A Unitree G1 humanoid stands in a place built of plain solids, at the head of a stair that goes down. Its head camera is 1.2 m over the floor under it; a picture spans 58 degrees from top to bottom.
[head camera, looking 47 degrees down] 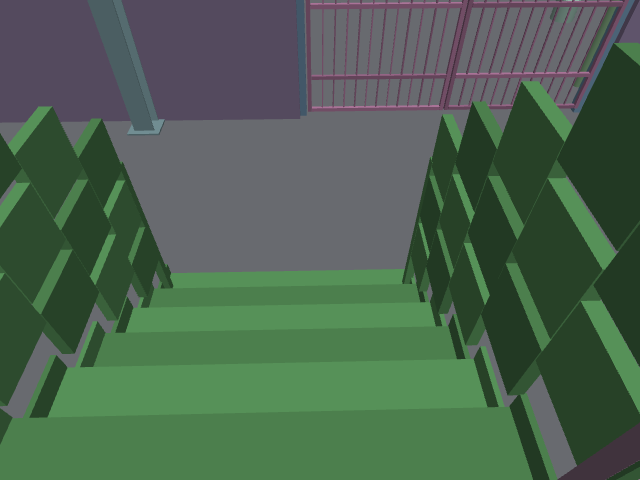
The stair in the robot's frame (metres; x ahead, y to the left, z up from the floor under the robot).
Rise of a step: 0.18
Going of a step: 0.26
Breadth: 1.62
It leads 1 degrees to the left of straight ahead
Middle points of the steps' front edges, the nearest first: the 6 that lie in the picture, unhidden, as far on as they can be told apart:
0.54 0.18 -0.18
0.80 0.19 -0.36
1.06 0.19 -0.54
1.32 0.20 -0.72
1.58 0.20 -0.90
1.84 0.21 -1.08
